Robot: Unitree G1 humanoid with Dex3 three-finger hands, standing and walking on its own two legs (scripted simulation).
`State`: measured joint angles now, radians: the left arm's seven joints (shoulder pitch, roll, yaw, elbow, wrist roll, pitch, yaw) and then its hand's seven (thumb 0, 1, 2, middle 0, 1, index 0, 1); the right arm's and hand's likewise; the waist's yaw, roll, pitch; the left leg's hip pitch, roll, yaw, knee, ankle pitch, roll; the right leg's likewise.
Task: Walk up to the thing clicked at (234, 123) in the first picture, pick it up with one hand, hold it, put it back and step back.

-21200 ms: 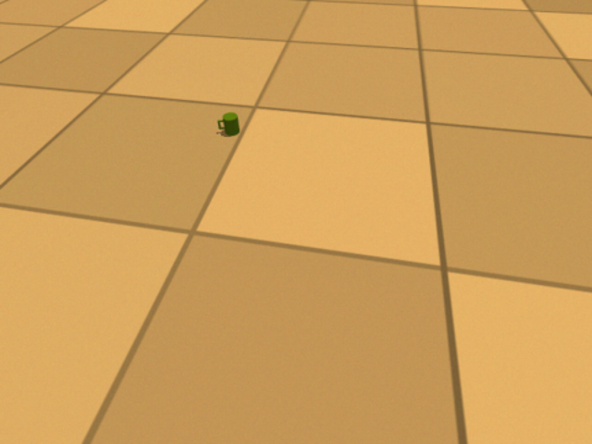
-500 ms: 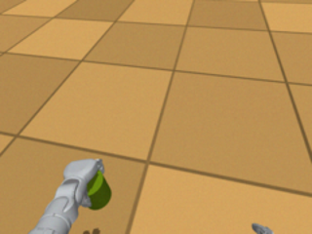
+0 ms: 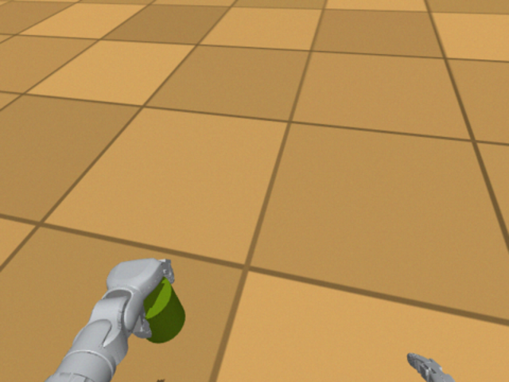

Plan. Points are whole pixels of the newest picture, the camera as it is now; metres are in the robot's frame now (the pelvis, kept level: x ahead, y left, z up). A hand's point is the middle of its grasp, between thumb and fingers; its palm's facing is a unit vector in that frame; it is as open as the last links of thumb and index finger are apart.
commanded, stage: hold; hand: left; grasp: from above
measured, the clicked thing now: (147, 309) +0.29 +0.24 -0.11
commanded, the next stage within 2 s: crouch in 0.66 s
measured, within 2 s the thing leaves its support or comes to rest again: neither
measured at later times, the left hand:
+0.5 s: hand (141, 305) +0.28 +0.23 -0.05, palm faces -0.48 -0.07 -0.87, open 11.1 cm
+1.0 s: hand (147, 309) +0.28 +0.22 -0.07, palm faces -0.49 -0.07 -0.87, open 11.1 cm
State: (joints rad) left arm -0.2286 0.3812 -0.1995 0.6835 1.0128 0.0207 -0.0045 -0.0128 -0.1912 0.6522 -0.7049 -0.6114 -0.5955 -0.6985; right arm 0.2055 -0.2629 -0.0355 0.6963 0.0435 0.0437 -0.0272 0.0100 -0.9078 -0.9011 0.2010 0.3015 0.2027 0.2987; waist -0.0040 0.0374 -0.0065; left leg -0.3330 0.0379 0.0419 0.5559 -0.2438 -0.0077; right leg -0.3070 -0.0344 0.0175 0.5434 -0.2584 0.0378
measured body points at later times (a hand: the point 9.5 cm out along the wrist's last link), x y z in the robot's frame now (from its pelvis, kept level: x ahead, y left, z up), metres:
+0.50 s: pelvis +0.00 +0.00 +0.00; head +0.01 -0.01 +0.45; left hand +0.30 +0.23 +0.00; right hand +0.14 -0.26 -0.11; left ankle +0.03 +0.12 -0.73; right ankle +0.02 -0.15 -0.73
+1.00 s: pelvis +0.00 +0.00 +0.00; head +0.03 -0.01 +0.45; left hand +0.30 +0.23 -0.02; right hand +0.14 -0.26 -0.11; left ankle +0.03 +0.12 -0.73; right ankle +0.02 -0.15 -0.73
